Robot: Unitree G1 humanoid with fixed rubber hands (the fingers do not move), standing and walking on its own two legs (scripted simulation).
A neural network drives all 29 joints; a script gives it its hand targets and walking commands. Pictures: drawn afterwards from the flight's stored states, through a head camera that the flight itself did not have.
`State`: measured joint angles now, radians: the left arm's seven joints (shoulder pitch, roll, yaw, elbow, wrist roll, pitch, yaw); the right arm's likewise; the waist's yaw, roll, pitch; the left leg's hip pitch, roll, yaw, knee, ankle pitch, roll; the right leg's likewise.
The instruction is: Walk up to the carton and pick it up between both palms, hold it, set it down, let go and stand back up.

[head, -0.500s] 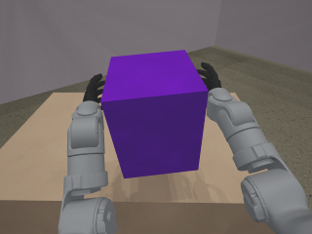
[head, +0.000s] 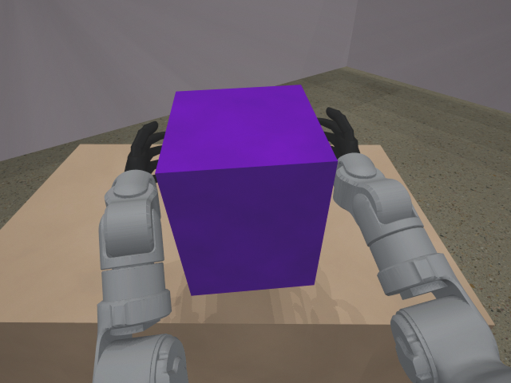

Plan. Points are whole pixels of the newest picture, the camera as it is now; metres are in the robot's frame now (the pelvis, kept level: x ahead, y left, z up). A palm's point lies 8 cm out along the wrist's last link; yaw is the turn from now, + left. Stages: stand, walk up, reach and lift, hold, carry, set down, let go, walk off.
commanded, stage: hold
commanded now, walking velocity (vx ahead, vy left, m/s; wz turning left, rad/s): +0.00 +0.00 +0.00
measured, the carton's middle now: (246, 190) +0.38 +0.01 +0.17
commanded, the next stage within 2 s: set down in 1.22 s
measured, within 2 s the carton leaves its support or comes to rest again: neither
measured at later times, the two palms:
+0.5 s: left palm (128, 169) +0.35 +0.17 +0.24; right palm (336, 144) +0.36 -0.12 +0.26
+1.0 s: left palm (135, 158) +0.37 +0.16 +0.25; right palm (335, 133) +0.38 -0.13 +0.26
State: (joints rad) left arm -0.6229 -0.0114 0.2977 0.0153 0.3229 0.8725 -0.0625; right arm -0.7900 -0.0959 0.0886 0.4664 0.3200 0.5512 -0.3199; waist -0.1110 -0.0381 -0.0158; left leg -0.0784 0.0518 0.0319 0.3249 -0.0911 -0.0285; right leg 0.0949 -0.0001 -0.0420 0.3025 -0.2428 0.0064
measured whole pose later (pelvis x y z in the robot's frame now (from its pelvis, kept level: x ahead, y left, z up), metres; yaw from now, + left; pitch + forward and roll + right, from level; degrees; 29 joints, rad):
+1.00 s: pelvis +0.01 +0.00 +0.00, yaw +0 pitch -7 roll +0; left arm -0.72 0.02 0.31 0.16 0.28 0.84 -0.02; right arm -0.94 -0.12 0.09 0.65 0.34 0.52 -0.29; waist -0.08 -0.04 -0.07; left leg -0.11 0.05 0.03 0.32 -0.10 -0.03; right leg 0.07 0.00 -0.04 0.30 -0.25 0.01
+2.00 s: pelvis +0.00 +0.01 +0.00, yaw -1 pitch -9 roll +0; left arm -0.59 -0.03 0.29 0.23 0.35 0.52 -0.04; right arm -0.73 -0.01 -0.05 0.72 0.08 0.02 -0.19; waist -0.04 -0.10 0.08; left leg -0.05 0.04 0.05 0.28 -0.07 -0.01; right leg 0.10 -0.02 -0.03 0.28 -0.23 0.01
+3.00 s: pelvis +0.01 +0.01 +0.00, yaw -2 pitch -6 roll +0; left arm -0.57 -0.04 0.36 0.54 0.34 0.27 -0.04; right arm -0.70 0.08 -0.25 0.93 -0.11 -0.12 -0.16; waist 0.05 -0.08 0.05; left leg -0.11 0.05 0.07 0.29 -0.08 -0.02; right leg 0.05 -0.01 -0.01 0.26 -0.21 0.01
